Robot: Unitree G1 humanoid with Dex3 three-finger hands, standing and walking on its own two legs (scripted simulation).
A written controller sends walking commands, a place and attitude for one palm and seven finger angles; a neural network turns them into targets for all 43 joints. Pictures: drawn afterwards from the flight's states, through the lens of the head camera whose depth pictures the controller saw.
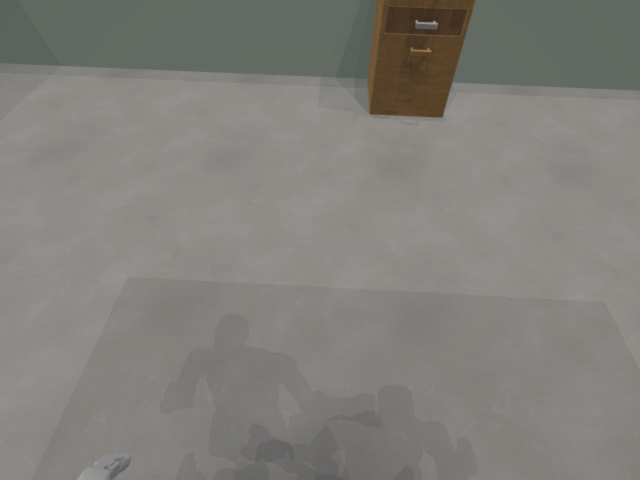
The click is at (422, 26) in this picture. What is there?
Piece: drawer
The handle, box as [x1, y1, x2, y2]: [415, 20, 437, 28]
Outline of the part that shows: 415,21 416,28 436,28 437,23 434,21 432,23 418,22 417,20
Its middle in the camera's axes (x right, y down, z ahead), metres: +0.52 -1.07 +1.92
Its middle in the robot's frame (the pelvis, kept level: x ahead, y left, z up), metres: +2.15 -0.43 -0.24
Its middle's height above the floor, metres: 0.53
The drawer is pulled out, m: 0.00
